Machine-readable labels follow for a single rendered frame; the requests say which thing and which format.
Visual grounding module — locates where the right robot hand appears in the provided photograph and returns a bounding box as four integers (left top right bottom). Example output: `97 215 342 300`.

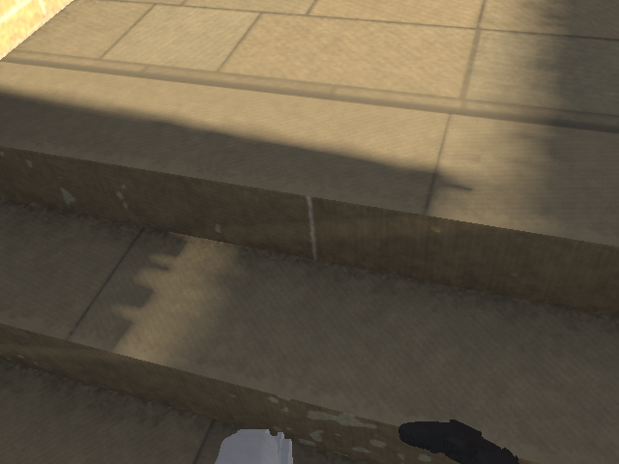
398 420 519 464

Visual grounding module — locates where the left robot thigh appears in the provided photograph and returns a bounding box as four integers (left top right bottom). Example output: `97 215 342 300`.
215 429 293 464

